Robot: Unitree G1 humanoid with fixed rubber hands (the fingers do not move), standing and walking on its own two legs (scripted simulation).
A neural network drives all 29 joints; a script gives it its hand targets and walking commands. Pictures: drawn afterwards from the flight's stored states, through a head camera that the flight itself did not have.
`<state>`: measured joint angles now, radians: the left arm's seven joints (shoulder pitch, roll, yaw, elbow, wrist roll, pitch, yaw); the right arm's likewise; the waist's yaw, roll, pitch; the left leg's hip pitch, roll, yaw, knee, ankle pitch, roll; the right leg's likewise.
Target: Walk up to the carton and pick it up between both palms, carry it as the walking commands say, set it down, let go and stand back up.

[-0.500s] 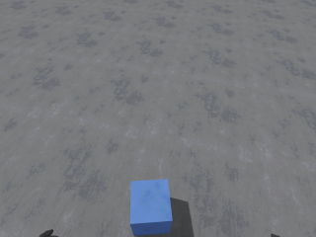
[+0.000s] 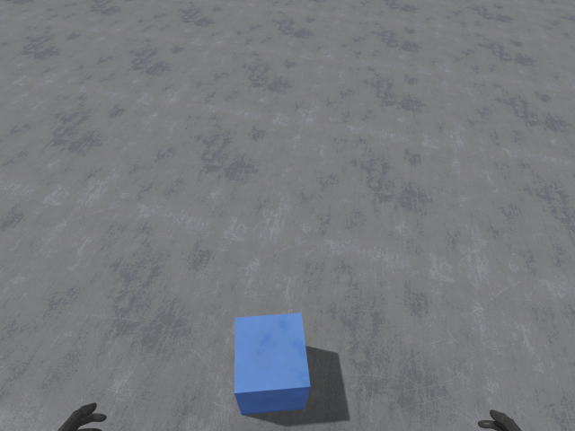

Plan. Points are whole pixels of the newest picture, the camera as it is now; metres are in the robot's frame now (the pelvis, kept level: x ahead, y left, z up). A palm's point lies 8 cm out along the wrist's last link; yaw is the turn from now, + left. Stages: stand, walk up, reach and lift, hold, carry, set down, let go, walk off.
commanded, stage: walk up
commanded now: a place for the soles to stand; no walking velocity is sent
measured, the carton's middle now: (271, 364) +0.43 +0.04 -0.64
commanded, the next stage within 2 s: stand in 0.52 s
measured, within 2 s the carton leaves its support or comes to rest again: neither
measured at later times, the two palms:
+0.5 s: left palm out of the picture +0.14 +0.28 -0.09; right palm out of the picture +0.10 -0.33 -0.09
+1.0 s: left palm out of the picture +0.16 +0.27 -0.08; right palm (494, 420) +0.17 -0.30 -0.09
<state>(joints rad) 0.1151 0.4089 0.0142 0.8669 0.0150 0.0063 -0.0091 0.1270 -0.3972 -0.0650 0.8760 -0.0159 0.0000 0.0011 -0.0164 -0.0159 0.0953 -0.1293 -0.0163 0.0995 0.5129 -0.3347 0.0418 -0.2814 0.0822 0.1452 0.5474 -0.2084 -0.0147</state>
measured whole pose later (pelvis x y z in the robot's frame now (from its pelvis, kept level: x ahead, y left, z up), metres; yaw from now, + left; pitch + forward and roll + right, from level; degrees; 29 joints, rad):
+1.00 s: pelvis -0.01 -0.02 +0.00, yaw +6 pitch -4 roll +0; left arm 0.01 0.31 0.10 0.66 0.10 0.20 -0.09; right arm 0.07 -0.31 -0.16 0.58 -0.01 0.20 0.04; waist -0.07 0.04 0.20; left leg -0.17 -0.01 0.00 0.58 -0.34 0.02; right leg -0.26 0.03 -0.03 0.55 -0.22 -0.02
